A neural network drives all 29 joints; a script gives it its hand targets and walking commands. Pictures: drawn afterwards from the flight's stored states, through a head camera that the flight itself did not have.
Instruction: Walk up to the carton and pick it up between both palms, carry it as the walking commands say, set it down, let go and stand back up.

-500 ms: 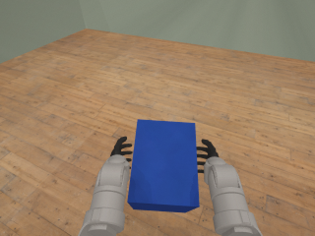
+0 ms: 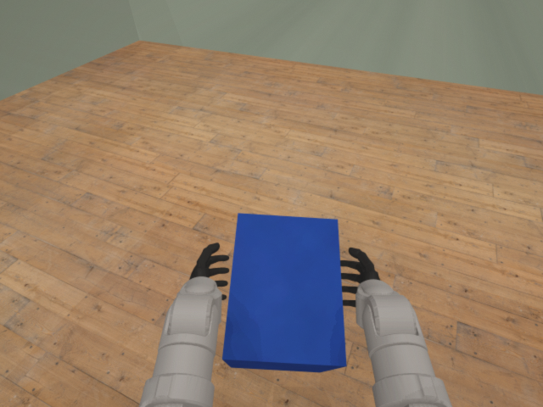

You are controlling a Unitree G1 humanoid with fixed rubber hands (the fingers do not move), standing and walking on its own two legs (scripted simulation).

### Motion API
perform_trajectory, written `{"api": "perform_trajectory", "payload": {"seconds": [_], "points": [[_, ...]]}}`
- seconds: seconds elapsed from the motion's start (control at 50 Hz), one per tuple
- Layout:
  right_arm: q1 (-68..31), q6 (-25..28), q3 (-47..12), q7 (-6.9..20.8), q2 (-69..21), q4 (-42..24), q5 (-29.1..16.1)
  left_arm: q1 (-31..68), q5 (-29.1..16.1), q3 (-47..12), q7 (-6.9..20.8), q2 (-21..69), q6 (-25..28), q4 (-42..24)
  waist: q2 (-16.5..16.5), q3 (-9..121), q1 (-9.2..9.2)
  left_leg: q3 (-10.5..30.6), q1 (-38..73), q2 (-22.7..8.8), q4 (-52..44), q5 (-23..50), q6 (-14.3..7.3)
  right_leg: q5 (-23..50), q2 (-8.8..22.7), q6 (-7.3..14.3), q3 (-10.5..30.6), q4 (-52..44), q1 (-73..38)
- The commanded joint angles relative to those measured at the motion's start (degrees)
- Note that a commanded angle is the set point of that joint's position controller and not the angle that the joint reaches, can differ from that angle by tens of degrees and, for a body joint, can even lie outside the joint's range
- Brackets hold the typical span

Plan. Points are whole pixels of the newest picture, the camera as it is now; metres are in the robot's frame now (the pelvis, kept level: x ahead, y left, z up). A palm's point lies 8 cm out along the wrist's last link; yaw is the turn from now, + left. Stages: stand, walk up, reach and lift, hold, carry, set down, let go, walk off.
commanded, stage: carry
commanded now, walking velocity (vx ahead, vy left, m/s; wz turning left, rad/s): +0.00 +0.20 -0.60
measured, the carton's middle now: (281, 297) +0.35 -0.01 -0.05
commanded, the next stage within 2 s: none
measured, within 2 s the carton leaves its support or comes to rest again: neither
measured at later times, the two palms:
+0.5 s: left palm (219, 242) +0.37 +0.08 +0.08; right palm (377, 266) +0.32 -0.15 +0.06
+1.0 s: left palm (227, 223) +0.42 +0.08 +0.07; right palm (372, 269) +0.31 -0.14 +0.07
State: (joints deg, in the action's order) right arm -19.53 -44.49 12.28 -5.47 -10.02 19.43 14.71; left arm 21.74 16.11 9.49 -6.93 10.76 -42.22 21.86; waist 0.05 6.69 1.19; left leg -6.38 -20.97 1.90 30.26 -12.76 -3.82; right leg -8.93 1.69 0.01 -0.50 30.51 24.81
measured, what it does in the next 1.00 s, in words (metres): steps to the left, turning right: left foot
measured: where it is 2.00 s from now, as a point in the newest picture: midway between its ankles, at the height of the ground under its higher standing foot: outside the picture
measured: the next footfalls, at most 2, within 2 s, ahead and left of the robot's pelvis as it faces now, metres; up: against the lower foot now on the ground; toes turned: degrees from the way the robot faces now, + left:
left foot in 0.86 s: +0.16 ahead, +0.22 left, +0.00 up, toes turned -22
right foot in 1.10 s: +0.09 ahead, +0.03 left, +0.00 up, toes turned -41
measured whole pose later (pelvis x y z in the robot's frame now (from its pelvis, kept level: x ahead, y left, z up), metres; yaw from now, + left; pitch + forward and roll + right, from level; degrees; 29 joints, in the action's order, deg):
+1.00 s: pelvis +0.09 +0.11 +0.00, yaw -30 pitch +8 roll -1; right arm -25.2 -70.1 6.5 -16.4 -12.2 -5.6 7.5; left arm 23.6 7.2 8.3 -17.9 11.5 -69.9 -7.4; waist -0.5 1.5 -1.1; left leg -6.2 -21.0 -5.2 31.5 -17.7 0.7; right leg -29.3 0.8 -2.4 -4.3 51.8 33.8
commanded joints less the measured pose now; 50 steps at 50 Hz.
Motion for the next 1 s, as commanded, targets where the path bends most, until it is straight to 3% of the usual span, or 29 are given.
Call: {"api": "perform_trajectory", "payload": {"seconds": [0.0, 0.04, 0.08, 0.14, 0.2, 0.24, 0.28, 0.3, 0.32, 0.4, 0.48, 0.5, 0.52, 0.54, 0.56, 0.6, 0.64, 0.66, 0.72, 0.74, 0.76, 0.8, 0.82, 0.84, 0.86, 0.88, 0.9, 0.94, 0.98], "points": [[-32.0, 4.3, -29.3, 13.3, -57.0, -8.5, -15.5, 23.8, -15.7, -26.1, 14.6, 56.6, 2.8, -5.0, -1.2, 17.2, -0.24, 8.7, 3.6, -9.4, -7.2, -0.4, 0.7, 0.4, 4.7, 2.6, 4.8, -1.9, -9.7], [-35.7, 1.4, -34.7, 12.5, -58.3, -19.4, -20.9, 27.0, -21.5, -32.3, 14.2, 58.4, -0.4, -14.1, -1.3, 15.5, 0.14, 8.0, 4.7, -9.5, -6.7, -2.0, 1.0, -3.1, 6.1, 1.9, 7.1, -0.8, -5.6], [-32.6, -2.4, -35.7, 11.5, -56.8, -19.1, -21.4, 22.4, -21.6, -31.7, 13.6, 55.7, -4.0, -13.7, 4.5, 15.1, 0.14, 7.2, 6.0, -9.3, -3.6, -2.7, 1.6, -7.4, 8.2, 1.8, 10.1, -2.2, -2.7], [-28.9, -7.2, -38.9, 11.4, -56.2, -21.3, -24.2, 20.0, -24.6, -33.4, 13.5, 54.5, -8.8, -17.3, 9.2, 17.0, -0.21, 2.6, 6.5, -5.2, 3.2, -2.4, 2.2, -2.7, 12.7, 3.7, 18.7, -5.9, -3.6], [-29.5, -11.2, -41.9, 11.5, -57.4, -24.4, -27.0, 20.0, -26.8, -34.7, 13.6, 55.3, -13.0, -21.1, 10.8, 16.8, -0.60, 2.1, 6.9, -3.2, 1.1, -6.6, 2.2, 2.5, 13.4, 4.0, 22.1, -6.9, -3.1], [-28.7, -14.1, -43.1, 11.4, -58.3, -25.6, -28.9, 20.5, -28.6, -35.7, 13.6, 55.3, -16.2, -23.4, 8.7, 17.9, -0.15, 3.4, 12.6, -4.9, -2.2, -2.7, 2.0, 4.0, 11.2, 1.9, 18.7, -3.6, 0.6], [-29.3, -16.0, -43.5, 11.3, -58.9, -26.6, -30.2, 26.9, -31.5, -37.8, 13.0, 56.1, -18.5, -28.4, 0.1, 19.3, -0.20, 7.4, 19.0, -10.1, -5.8, 3.3, 0.7, 3.7, 6.2, -0.1, 11.0, 5.3, 5.3], [-30.2, -16.8, -43.4, 11.1, -57.7, -28.5, -30.6, 27.2, -32.4, -38.7, 12.8, 57.0, -19.7, -30.1, -9.4, 18.0, -0.92, 13.1, 21.1, -18.1, -8.2, 15.3, -2.3, -4.7, -0.2, -1.6, 1.4, 15.3, 11.2], [-32.6, -17.5, -43.8, 10.8, -57.5, -30.3, -31.9, 27.2, -33.3, -39.5, 12.7, 57.4, -20.8, -30.5, -12.8, 18.4, -1.38, 12.9, 21.4, -23.1, -6.7, 22.9, -5.6, -20.4, 0.0, -0.7, -2.0, 20.0, 14.7], [-30.4, -20.9, -43.3, 9.7, -57.1, -29.6, -31.4, 26.5, -34.8, -37.1, 12.1, 56.5, -24.3, -29.8, -4.5, 18.1, -1.38, 0.4, 21.1, -17.6, 1.0, 34.8, -5.8, -16.6, 1.0, 1.3, -5.5, 19.9, 10.5], [-31.1, -22.7, -41.0, 9.3, -57.5, -28.0, -31.3, 28.1, -36.1, -35.9, 12.7, 59.9, -26.6, -25.4, -5.7, 17.7, -1.73, -6.5, 15.3, -14.8, 9.5, 33.0, -2.8, -3.8, 1.3, 2.6, -6.4, 1.9, -1.2], [-30.3, -22.9, -41.6, 9.2, -56.6, -28.2, -30.8, 24.7, -34.2, -34.1, 13.0, 58.2, -26.9, -23.0, -1.7, 17.0, -2.70, -5.9, 7.2, -12.6, 14.7, 30.3, -0.7, 1.8, 4.1, 4.3, 1.0, -3.0, -9.6], [-31.3, -23.2, -42.4, 9.1, -57.4, -27.1, -31.1, 24.2, -34.1, -33.1, 13.4, 58.2, -27.1, -21.1, 9.5, 16.2, -2.22, -5.3, -8.0, -8.1, 20.5, 9.2, 2.6, 18.5, 15.4, 7.3, 18.5, -5.5, -20.0], [-37.5, -23.3, -43.3, 9.5, -57.6, -31.2, -32.5, 23.8, -33.2, -32.3, 13.1, 59.7, -26.7, -19.4, 21.8, 17.5, -2.78, 0.1, -18.9, -1.6, 26.5, -17.9, 5.0, 41.1, 24.2, 15.0, 36.8, -6.3, -26.7], [-38.7, -23.7, -44.1, 9.8, -59.0, -29.9, -33.3, 20.9, -32.3, -30.7, 13.0, 60.1, -26.9, -18.5, 16.9, 17.4, -2.48, 6.4, -20.3, -4.8, 32.9, -20.0, 4.8, 35.3, 24.1, 14.0, 36.0, -4.9, -26.3], [-38.5, -22.9, -42.9, 9.7, -61.1, -30.5, -33.8, 28.7, -33.2, -31.8, 12.7, 61.0, -26.4, -25.1, 8.5, 17.9, -1.51, 7.6, -21.3, -5.0, 33.4, -14.9, 5.8, 17.9, 18.6, 10.7, 24.3, -4.8, -24.2], [-41.7, -22.8, -43.1, 9.3, -61.5, -34.5, -35.5, 29.9, -33.8, -33.1, 12.2, 61.6, -26.3, -28.0, 4.9, 18.2, -1.50, 7.2, -17.9, -5.4, 28.5, -9.1, 6.2, 16.0, 15.1, 8.1, 17.5, -4.1, -19.3], [-42.2, -23.1, -42.8, 8.9, -62.5, -33.8, -35.6, 32.2, -34.5, -32.9, 12.1, 61.4, -26.3, -30.1, 6.0, 19.3, -1.60, 6.0, -15.4, -4.1, 26.0, -8.4, 6.4, 12.4, 13.3, 7.4, 15.5, -4.4, -18.3], [-39.6, -23.7, -42.8, 8.5, -61.5, -34.3, -36.3, 28.5, -32.5, -32.0, 10.6, 59.5, -27.0, -30.1, 7.9, 20.7, -1.71, 4.3, -10.8, -1.4, 17.7, -8.9, 6.4, 19.5, 13.4, 7.2, 15.9, -2.9, -18.2], [-38.5, -24.3, -42.7, 8.6, -61.1, -32.6, -36.4, 28.3, -32.2, -31.1, 10.3, 58.9, -26.9, -30.8, 13.0, 21.6, -1.78, 4.9, -8.0, -1.5, 13.5, -9.0, 6.5, 19.4, 12.3, 6.8, 15.0, -1.9, -17.7], [-34.7, -24.2, -42.1, 8.5, -61.0, -31.5, -35.5, 26.7, -31.1, -31.1, 10.2, 57.1, -27.2, -30.7, 14.1, 21.5, -1.96, 4.9, -6.3, -1.0, 9.5, -8.8, 6.5, 21.5, 12.3, 6.4, 14.7, -0.6, -17.6], [-33.5, -24.7, -41.4, 9.0, -60.7, -29.6, -34.4, 25.2, -30.7, -31.9, 10.1, 57.4, -27.5, -29.4, 13.6, 22.2, -1.29, 3.3, 0.3, -0.6, -0.2, -4.9, 6.8, 21.3, 10.7, 4.8, 13.4, 2.6, -15.2], [-32.0, -24.9, -41.2, 9.3, -62.0, -29.2, -33.9, 25.2, -30.8, -32.8, 10.1, 58.1, -27.7, -29.6, 7.5, 24.1, -0.65, 2.8, 7.9, -2.9, -9.8, 1.8, 6.3, 16.0, 8.4, 2.2, 10.6, 5.7, -12.7], [-34.7, -24.5, -41.4, 9.6, -62.4, -30.3, -34.1, 25.1, -31.1, -33.0, 10.4, 59.6, -27.5, -28.9, 4.5, 25.3, -0.38, 8.0, 18.0, -9.0, -11.4, 6.9, 4.7, 9.2, 4.1, 1.0, 7.5, 11.9, -3.8], [-35.0, -24.7, -41.2, 10.2, -61.1, -29.4, -34.1, 23.4, -31.4, -33.5, 10.6, 60.8, -27.3, -26.7, -8.4, 21.6, -1.87, 17.3, 24.3, -20.7, -9.6, 28.7, 1.6, -14.5, -1.3, -1.6, 1.8, 17.1, 7.0], [-34.7, -23.9, -40.8, 10.2, -61.9, -28.1, -32.7, 26.6, -31.5, -35.2, 10.7, 61.9, -27.7, -27.9, -25.9, 23.9, -1.64, 19.4, 27.1, -26.8, -3.7, 42.1, -6.9, -29.9, -2.7, -2.9, -5.4, 22.0, 14.5], [-33.5, -23.7, -40.5, 10.3, -62.3, -28.6, -31.7, 29.6, -31.6, -35.8, 10.8, 60.8, -27.2, -30.2, -20.9, 22.3, -1.58, 16.0, 27.1, -25.3, -1.6, 46.3, -8.3, -29.1, -0.6, -2.0, -5.4, 27.3, 15.7], [-33.1, -23.8, -39.4, 10.4, -61.9, -30.1, -30.2, 33.9, -34.6, -37.8, 10.7, 61.1, -26.6, -34.1, -11.5, 19.4, -0.74, 8.6, 25.1, -19.1, 0.1, 42.6, -4.0, -22.7, -1.7, -2.3, -6.3, 25.3, 14.1], [-32.4, -24.1, -38.3, 10.2, -60.7, -30.1, -29.5, 33.2, -36.7, -38.1, 11.0, 61.9, -26.9, -33.0, -9.1, 18.4, -0.67, 0.9, 23.3, -16.2, 1.4, 33.1, -2.2, -17.4, -1.2, -1.7, -7.1, 17.8, 9.4]]}}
